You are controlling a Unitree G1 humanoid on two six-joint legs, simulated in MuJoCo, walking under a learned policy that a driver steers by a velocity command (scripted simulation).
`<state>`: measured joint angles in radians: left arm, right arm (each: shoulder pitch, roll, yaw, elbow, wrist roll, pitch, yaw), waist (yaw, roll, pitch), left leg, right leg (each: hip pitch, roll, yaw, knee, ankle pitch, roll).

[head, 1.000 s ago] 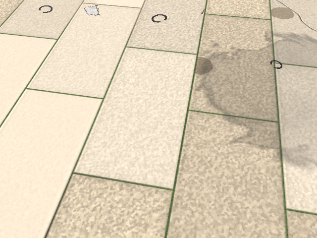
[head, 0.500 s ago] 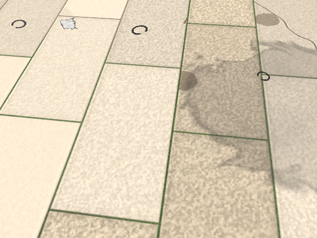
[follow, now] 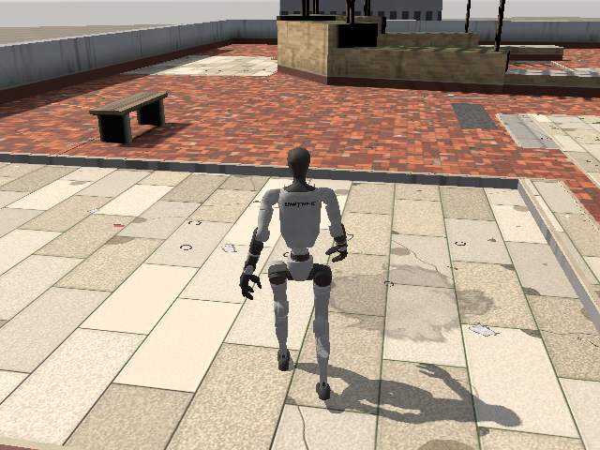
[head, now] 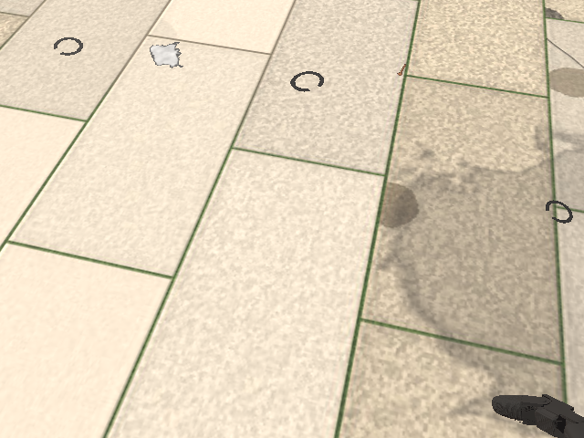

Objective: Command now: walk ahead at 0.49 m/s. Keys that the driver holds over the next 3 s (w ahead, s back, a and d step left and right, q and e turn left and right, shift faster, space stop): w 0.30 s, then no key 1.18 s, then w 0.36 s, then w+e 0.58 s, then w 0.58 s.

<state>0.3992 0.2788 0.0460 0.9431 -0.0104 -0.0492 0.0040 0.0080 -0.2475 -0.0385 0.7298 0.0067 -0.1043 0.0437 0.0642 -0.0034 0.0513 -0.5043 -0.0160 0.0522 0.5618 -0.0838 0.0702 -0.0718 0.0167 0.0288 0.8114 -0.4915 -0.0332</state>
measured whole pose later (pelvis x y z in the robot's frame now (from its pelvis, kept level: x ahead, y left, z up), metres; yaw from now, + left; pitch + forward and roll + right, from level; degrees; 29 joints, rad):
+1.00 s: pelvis +0.35 -0.05 +0.02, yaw +0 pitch -1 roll -1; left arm 0.14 0.23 0.02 0.95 0.01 -0.01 0.01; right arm 0.21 -0.24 -0.04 0.98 -0.01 -0.01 -0.03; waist 0.00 -0.01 0.02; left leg -0.23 0.05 -0.02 0.51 -0.27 -0.04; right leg -0.26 0.03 -0.04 0.47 -0.20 -0.04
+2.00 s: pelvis +0.48 +0.00 +0.03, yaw -2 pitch +1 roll -1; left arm 0.09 0.27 0.06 0.99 -0.03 -0.07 -0.02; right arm 0.46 -0.19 -0.03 1.11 -0.01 -0.10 -0.01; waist -0.06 -0.03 -0.01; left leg 0.03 -0.01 0.09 0.23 -0.29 0.03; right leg -0.65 -0.07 0.01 0.90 -0.10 -0.04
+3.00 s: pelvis +1.07 -0.11 +0.03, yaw -21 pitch +2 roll +1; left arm 0.15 0.28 0.06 0.82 0.00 -0.07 0.00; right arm 0.35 -0.24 -0.05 0.90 0.00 -0.10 0.02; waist -0.05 -0.04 0.01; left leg -0.11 -0.06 0.04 0.25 -0.17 0.06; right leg -0.66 -0.11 0.05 0.84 -0.11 -0.01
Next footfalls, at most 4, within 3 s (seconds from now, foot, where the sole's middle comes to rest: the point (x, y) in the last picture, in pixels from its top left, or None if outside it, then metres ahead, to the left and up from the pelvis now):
0.46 right None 0.42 -0.15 -0.76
0.82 left None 0.39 0.09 -0.76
2.22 right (385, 301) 0.78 -0.15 -0.76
2.70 left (337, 196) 1.11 -0.03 -0.76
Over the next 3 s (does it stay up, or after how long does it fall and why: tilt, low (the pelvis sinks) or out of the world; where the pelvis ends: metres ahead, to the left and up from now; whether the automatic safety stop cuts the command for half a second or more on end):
stays up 1.07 -0.11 0.03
